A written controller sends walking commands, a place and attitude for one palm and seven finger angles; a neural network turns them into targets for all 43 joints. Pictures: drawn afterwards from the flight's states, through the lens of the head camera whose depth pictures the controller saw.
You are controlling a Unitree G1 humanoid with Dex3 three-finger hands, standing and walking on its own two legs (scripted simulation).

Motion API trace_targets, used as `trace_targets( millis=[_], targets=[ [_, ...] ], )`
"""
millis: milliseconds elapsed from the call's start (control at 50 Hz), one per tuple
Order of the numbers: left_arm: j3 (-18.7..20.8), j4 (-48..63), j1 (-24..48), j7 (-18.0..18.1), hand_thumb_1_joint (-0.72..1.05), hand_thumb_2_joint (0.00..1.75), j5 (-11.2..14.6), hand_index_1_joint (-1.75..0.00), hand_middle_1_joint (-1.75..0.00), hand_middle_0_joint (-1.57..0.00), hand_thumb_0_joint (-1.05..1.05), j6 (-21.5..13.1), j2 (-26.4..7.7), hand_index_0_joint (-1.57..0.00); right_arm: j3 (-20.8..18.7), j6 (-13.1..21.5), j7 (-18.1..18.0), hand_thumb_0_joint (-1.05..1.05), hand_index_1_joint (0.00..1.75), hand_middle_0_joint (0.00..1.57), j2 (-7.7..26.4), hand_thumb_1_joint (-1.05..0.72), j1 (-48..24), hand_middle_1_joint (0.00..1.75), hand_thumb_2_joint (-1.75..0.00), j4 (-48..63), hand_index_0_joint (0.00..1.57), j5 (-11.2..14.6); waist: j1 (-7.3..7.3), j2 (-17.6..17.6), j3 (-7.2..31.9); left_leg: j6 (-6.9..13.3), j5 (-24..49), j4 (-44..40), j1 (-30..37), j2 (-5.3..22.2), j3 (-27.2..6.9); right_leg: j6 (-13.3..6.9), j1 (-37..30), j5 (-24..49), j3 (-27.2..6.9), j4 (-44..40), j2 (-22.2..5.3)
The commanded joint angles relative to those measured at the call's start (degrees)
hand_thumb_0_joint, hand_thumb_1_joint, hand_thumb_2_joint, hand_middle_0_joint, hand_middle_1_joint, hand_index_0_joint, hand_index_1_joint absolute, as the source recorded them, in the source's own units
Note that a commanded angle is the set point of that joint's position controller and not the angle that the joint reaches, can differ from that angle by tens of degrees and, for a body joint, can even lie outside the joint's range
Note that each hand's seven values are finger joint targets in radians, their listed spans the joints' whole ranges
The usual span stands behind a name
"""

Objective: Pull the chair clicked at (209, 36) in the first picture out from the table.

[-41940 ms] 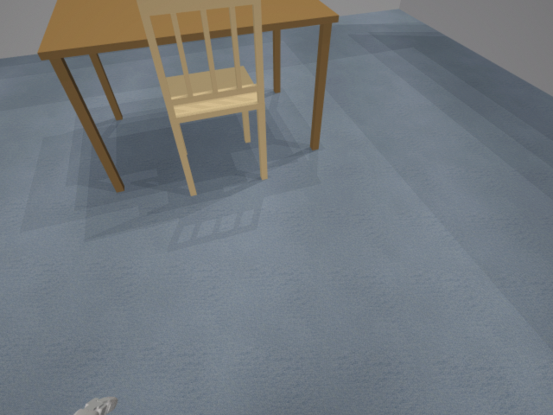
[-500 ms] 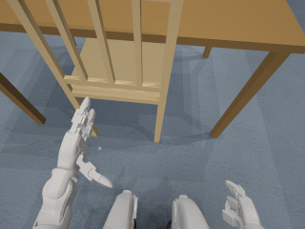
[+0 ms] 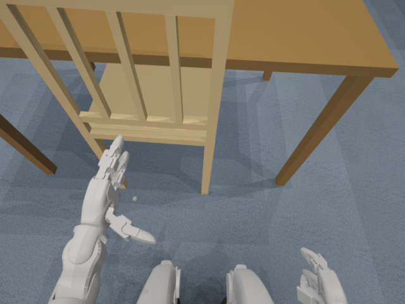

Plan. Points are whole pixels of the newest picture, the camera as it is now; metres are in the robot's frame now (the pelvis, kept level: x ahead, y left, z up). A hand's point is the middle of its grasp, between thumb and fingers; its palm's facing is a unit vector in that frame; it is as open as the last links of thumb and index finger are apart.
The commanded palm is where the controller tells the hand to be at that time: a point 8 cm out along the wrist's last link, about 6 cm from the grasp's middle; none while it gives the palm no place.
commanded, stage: aim the fingers beside a spindle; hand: left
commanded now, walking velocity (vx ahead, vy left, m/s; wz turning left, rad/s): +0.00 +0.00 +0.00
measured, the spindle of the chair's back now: (131, 76) +0.58 +0.18 +0.05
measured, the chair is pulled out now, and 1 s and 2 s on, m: -0.09 -0.09 -0.09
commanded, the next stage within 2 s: none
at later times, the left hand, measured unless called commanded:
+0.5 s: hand (129, 184) +0.33 +0.15 +0.04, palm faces -0.06 -1.00 -0.04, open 16.9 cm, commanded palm +0.31 +0.20 +0.03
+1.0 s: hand (140, 181) +0.34 +0.13 +0.02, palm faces -0.09 -1.00 -0.01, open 16.9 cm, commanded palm +0.33 +0.20 +0.04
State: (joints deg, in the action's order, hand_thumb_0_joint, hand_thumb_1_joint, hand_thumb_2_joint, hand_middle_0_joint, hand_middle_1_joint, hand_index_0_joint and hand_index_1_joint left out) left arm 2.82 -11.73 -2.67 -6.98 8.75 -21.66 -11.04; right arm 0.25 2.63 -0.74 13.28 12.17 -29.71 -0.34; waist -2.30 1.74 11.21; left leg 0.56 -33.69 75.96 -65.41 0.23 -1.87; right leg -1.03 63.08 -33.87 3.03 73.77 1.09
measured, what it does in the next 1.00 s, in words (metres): stands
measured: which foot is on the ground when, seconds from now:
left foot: down 0.00-1.00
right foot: down 0.00-1.00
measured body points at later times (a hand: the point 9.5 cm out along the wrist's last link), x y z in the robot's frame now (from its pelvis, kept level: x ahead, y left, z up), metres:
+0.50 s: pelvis +0.00 +0.00 +0.01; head +0.10 +0.01 +0.44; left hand +0.32 +0.20 +0.04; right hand +0.15 -0.24 -0.10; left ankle +0.02 +0.11 -0.61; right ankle +0.01 -0.11 -0.61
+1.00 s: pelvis +0.00 +0.00 +0.01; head +0.10 +0.01 +0.45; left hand +0.34 +0.19 +0.03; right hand +0.13 -0.25 -0.10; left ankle +0.02 +0.11 -0.61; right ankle +0.01 -0.11 -0.61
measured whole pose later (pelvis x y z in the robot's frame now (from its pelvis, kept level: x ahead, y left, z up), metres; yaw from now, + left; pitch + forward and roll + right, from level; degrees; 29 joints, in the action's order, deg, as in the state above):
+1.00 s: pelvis +0.00 +0.00 +0.01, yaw +0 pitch +23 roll -2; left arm 4.5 -22.5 7.0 -7.9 9.1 -22.2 -10.7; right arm 0.3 1.3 -0.4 13.4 13.7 -31.6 -0.2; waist -3.0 1.9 10.5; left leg 0.8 -32.4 73.3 -63.5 0.3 -1.1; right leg -0.7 61.6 -32.4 2.2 71.4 1.2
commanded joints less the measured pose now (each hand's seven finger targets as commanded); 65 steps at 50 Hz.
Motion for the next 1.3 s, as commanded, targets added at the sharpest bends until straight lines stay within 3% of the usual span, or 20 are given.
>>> trace_targets(
  millis=[0,140,200,260,340,440,500,540,620,640,720,840,900,960,1040,1060,1120,1140,1200,1280],
  targets=[
    [4.89,12.59,9.19,0.85,-0.5,0.3,1.16,-0.08,-0.08,-0.06,0.0,-5.8,-6.29,-0.06,-2.95,2.45,-0.23,0.0,0.3,0.2,7.34,-0.9,0.59,0.3,-0.9,6.32,0.2,0.09,-0.4,0.94,20.44,0.42,21.57,-9.23,16.31,-0.77,-0.65,-0.6,-12.22,19.99,-1.09,-10.27,0.89],
    [1.9,6.27,12.0,-2.75,-0.5,0.3,1.54,-0.08,-0.08,-0.06,0.0,-3.33,-4.4,-0.06,-2.84,2.09,-0.39,0.0,0.3,0.2,8.29,-0.9,0.65,0.3,-0.9,6.26,0.2,0.43,-2.02,-0.4,17.31,0.86,17.72,-9.33,14.08,-0.81,-0.78,-0.57,-11.25,17.11,-1.12,-11.43,0.93],
    [4.08,7.48,14.05,-2.83,-0.5,0.3,2.11,-0.08,-0.08,-0.06,0.0,-3.39,-6.13,-0.06,-2.98,2.04,-0.72,0.0,0.3,0.2,8.26,-0.9,0.51,0.3,-0.9,6.36,0.2,0.44,-1.23,-0.83,19.54,0.79,18.45,-9.58,15.26,-0.77,-0.65,-0.5,-12.48,17.66,-1.28,-11.57,0.72],
    [6.89,10.75,15.84,-1.38,-0.5,0.3,2.25,-0.08,-0.08,-0.06,0.0,-4.9,-8.59,-0.06,-2.84,2.33,-0.85,0.0,0.3,0.2,7.76,-0.9,0.61,0.3,-0.9,6.21,0.2,0.17,-0.05,1.76,22.67,0.63,21.91,-9.68,17.25,-0.85,-0.62,-0.65,-13.93,20.27,-1.48,-10.81,0.66],
    [7.13,8.83,14.6,-0.22,-0.5,0.3,1.84,-0.08,-0.08,-0.06,0.0,-5.8,-8.32,-0.06,-2.81,2.47,-0.45,0.0,0.3,0.2,7.53,-0.9,1.01,0.3,-0.9,5.63,0.2,0.03,-0.26,0.91,21.65,0.61,22.2,-9.75,16.1,-0.86,-0.44,-0.55,-14.83,21.1,-1.56,-10.85,0.86],
    [1.18,3.39,15.87,-1.92,-0.5,0.3,1.06,-0.08,-0.08,-0.06,0.0,-3.8,-3.32,-0.06,-2.84,2.06,0.07,0.0,0.3,0.2,8.15,-0.9,1.17,0.3,-0.9,5.34,0.2,0.39,-2.31,0.98,17.05,0.58,18.3,-10.77,16.19,-0.62,-0.88,-0.62,-10.74,16.7,-0.74,-12.06,0.99],
    [2.27,3.03,18.0,-2.2,-0.5,0.3,1.33,-0.08,-0.08,-0.06,0.0,-3.25,-4.51,-0.06,-3.06,1.7,-0.31,0.0,0.3,0.2,8.6,-0.9,1.08,0.3,-0.9,5.4,0.2,0.55,-2.15,-0.65,17.61,0.61,16.82,-11.16,16.37,-0.49,-0.97,-0.51,-10.7,15.37,-0.93,-12.73,0.84],
    [3.02,4.9,20.58,-1.59,-0.5,0.3,1.37,-0.08,-0.08,-0.06,0.0,-3.83,-5.69,-0.06,-2.97,1.87,-0.53,0.0,0.3,0.2,8.59,-0.9,1.26,0.3,-0.9,5.59,0.2,0.38,-1.79,0.86,18.6,0.61,17.69,-11.15,16.82,-0.63,-1.08,-0.68,-11.18,15.59,-0.93,-12.25,0.81],
    [6.77,5.61,23.73,1.17,-0.5,0.3,0.96,-0.08,-0.08,-0.06,0.0,-6.0,-8.21,-0.06,-2.79,1.9,-0.61,0.0,0.3,0.2,7.86,-0.9,1.36,0.3,-0.9,4.8,0.2,0.04,-0.83,0.31,20.89,0.5,18.68,-11.06,17.01,-0.83,-0.82,-0.52,-12.68,16.46,-1.39,-11.92,0.85],
    [8.77,4.98,24.17,1.81,-0.5,0.3,0.65,-0.08,-0.08,-0.06,0.0,-6.46,-10.49,-0.06,-2.73,1.86,-0.64,0.0,0.3,0.2,8.05,-0.9,1.66,0.3,-0.9,4.66,0.2,-0.05,-0.46,0.71,20.61,0.49,18.21,-11.08,16.34,-0.81,-0.95,-0.64,-12.55,15.67,-1.39,-11.74,1.08],
    [6.34,0.23,22.17,1.44,-0.5,0.3,0.09,-0.08,-0.08,-0.06,0.0,-6.03,-6.99,-0.06,-2.71,1.52,0.03,0.0,0.3,0.2,7.89,-0.9,1.57,0.3,-0.9,4.41,0.2,-0.07,-0.82,0.97,19.69,0.33,17.68,-11.33,16.33,-0.88,-0.38,-0.54,-12.29,16.12,-1.49,-12.06,1.0],
    [1.18,-3.51,21.14,-2.59,-0.5,0.3,1.18,-0.08,-0.08,-0.06,0.0,-3.04,-2.8,-0.06,-2.98,0.89,0.24,0.0,0.3,0.2,8.59,-0.9,2.29,0.3,-0.9,5.39,0.2,0.64,-2.1,-1.23,18.53,0.67,17.64,-11.47,15.97,-0.61,-0.63,-0.59,-12.21,16.82,-1.12,-12.63,1.03],
    [6.19,2.4,23.14,-1.57,-0.5,0.3,2.04,-0.08,-0.08,-0.06,0.0,-4.76,-7.7,-0.06,-3.21,0.99,-0.23,0.0,0.3,0.2,8.44,-0.9,2.32,0.3,-0.9,5.26,0.2,0.45,-0.58,-0.55,22.99,0.54,20.68,-11.39,17.96,-0.55,-0.53,-0.52,-14.59,19.33,-1.62,-12.18,0.74],
    [8.47,6.71,23.66,0.92,-0.5,0.3,1.56,-0.08,-0.08,-0.06,0.0,-7.16,-9.65,-0.06,-3.07,1.32,-0.27,0.0,0.3,0.2,7.71,-0.9,2.24,0.3,-0.9,4.9,0.2,0.05,0.09,1.32,24.56,0.35,24.09,-11.34,20.01,-0.62,-0.51,-0.49,-15.17,21.88,-1.65,-11.4,0.83],
    [7.49,2.8,22.0,1.89,-0.5,0.3,0.03,-0.08,-0.08,-0.06,0.0,-7.7,-8.8,-0.06,-2.92,1.26,0.14,0.0,0.3,0.2,7.86,-0.9,2.43,0.3,-0.9,4.02,0.2,-0.04,-1.03,0.16,20.23,0.38,21.84,-11.19,17.35,-0.64,-0.64,-0.51,-13.54,20.1,-1.32,-11.44,1.04],
    [5.29,-0.04,21.07,1.31,-0.5,0.3,-0.29,-0.08,-0.08,-0.06,0.0,-7.13,-6.19,-0.06,-2.85,1.11,0.37,0.0,0.3,0.2,7.65,-0.9,2.13,0.3,-0.9,3.87,0.2,-0.03,-1.63,0.22,18.09,0.38,20.17,-11.21,16.62,-0.75,-0.36,-0.4,-12.66,19.17,-1.39,-12.0,1.04],
    [3.13,-3.87,20.11,-1.08,-0.5,0.3,0.13,-0.08,-0.08,-0.06,0.0,-5.06,-4.24,-0.06,-3.0,0.78,0.49,0.0,0.3,0.2,8.37,-0.9,2.04,0.3,-0.9,4.14,0.2,0.33,-2.19,-2.16,16.79,0.57,16.6,-11.24,14.31,-0.74,-0.16,-0.4,-12.62,16.84,-1.46,-12.81,1.02],
    [1.65,-4.95,20.0,-2.15,-0.5,0.3,0.41,-0.08,-0.08,-0.06,0.0,-4.39,-2.89,-0.06,-2.99,0.85,0.48,0.0,0.3,0.2,8.44,-0.9,2.22,0.3,-0.9,4.53,0.2,0.49,-2.46,-1.14,16.17,0.65,16.71,-11.26,14.61,-0.82,-0.36,-0.59,-11.77,16.6,-1.25,-12.74,1.06],
    [2.66,-1.3,22.86,-3.38,-0.5,0.3,1.57,-0.08,-0.08,-0.06,0.0,-4.2,-4.33,-0.06,-3.36,0.83,0.05,0.0,0.3,0.2,8.62,-0.9,1.97,0.3,-0.9,4.97,0.2,0.64,-1.97,-1.01,20.09,0.7,18.1,-10.93,16.59,-0.67,-0.44,-0.49,-12.61,17.6,-1.53,-12.64,0.71],
    [7.66,5.51,24.93,-0.91,-0.5,0.3,1.95,-0.08,-0.08,-0.06,0.0,-6.87,-9.32,-0.06,-3.12,1.23,-0.38,0.0,0.3,0.2,7.97,-0.9,1.77,0.3,-0.9,4.93,0.2,0.19,-0.48,1.98,23.99,0.51,22.98,-10.65,19.66,-0.69,-0.46,-0.54,-14.36,21.24,-1.84,-11.61,0.74]
  ],
)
